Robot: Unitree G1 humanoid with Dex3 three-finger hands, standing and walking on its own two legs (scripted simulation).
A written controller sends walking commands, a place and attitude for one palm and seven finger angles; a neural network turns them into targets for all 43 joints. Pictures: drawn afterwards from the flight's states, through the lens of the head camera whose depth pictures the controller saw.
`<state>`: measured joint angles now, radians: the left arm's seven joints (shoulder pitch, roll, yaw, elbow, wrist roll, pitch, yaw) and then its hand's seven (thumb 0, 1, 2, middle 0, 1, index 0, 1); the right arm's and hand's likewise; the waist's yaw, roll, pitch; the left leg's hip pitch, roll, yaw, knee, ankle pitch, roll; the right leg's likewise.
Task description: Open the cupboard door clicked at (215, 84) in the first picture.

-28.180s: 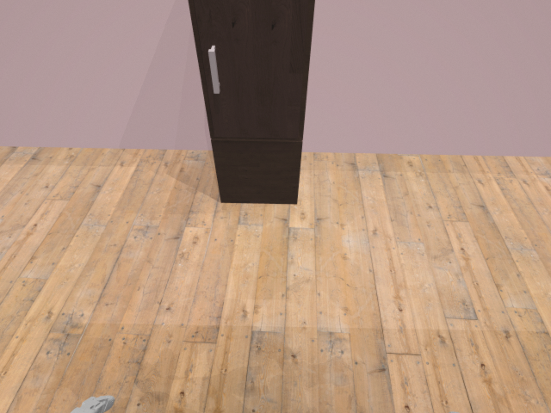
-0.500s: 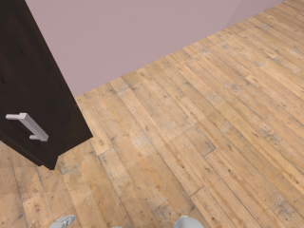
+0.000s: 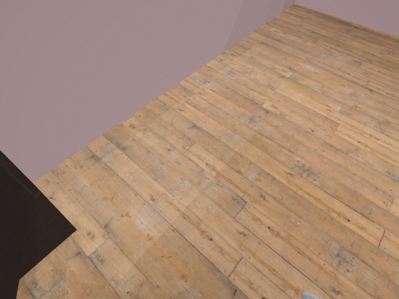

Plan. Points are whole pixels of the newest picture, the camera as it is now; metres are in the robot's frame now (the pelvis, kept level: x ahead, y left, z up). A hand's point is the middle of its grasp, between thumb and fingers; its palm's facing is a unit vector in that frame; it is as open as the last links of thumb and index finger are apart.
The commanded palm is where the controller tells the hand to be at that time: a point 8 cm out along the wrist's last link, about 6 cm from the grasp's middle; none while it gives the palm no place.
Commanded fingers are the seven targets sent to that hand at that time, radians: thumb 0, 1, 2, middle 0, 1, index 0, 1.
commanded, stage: walk to a spot facing it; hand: left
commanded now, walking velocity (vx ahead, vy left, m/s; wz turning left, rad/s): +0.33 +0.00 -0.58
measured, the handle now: out of the picture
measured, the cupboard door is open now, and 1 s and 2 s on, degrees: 54 54 54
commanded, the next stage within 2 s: turn to face it in 1.26 s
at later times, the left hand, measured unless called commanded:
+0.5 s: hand (191, 196) +0.41 +0.06 -0.17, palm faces -0.35 -0.92 -0.19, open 7.4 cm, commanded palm none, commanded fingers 0.00 0.90 0.90 -0.20 -0.30 -0.20 -0.30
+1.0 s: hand (205, 202) +0.39 +0.02 -0.17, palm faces -0.25 -0.95 -0.18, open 7.3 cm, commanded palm none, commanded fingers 0.00 0.90 0.90 -0.20 -0.30 -0.20 -0.30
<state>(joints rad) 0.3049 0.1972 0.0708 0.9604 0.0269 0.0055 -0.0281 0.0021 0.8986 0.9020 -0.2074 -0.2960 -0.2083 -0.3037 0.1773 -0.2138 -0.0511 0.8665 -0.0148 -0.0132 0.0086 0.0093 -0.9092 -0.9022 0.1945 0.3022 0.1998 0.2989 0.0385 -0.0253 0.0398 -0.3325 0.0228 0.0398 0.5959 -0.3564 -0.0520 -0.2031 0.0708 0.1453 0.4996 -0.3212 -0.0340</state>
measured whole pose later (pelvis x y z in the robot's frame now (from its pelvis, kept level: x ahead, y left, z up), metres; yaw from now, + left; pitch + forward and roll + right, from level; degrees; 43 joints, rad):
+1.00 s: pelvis +0.43 -0.16 -0.01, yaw -21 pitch +0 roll +2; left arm 0.47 0.12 0.02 1.15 0.02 -0.08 0.02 0.00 0.91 0.90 -0.20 -0.30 -0.20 -0.30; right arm 0.05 -0.16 -0.03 0.98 -0.01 -0.02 0.02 0.01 -0.91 -0.90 0.19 0.30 0.20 0.30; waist 0.06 -0.02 0.07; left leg -0.52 0.03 0.13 0.70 -0.22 0.02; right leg 0.14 0.08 -0.03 0.30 -0.43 -0.11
